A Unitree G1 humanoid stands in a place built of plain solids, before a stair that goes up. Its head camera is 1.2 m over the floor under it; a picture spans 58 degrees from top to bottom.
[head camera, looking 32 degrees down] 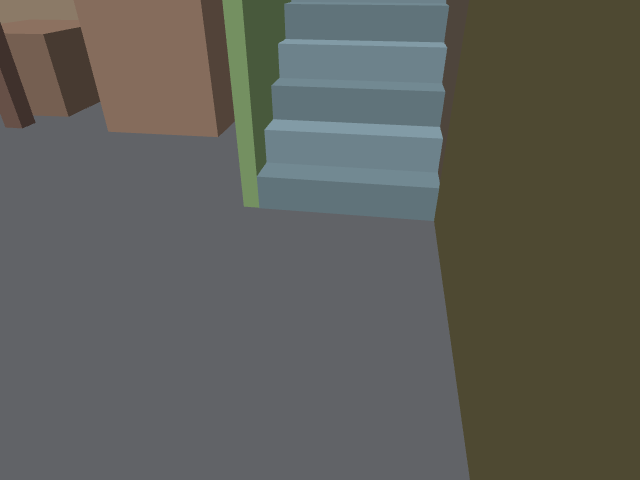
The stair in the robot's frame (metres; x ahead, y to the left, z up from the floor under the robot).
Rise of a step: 0.20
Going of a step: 0.21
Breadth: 1.02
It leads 9 degrees to the right of straight ahead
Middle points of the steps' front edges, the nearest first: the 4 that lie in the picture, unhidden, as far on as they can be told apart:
2.20 -0.15 0.20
2.41 -0.18 0.41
2.62 -0.21 0.61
2.83 -0.24 0.81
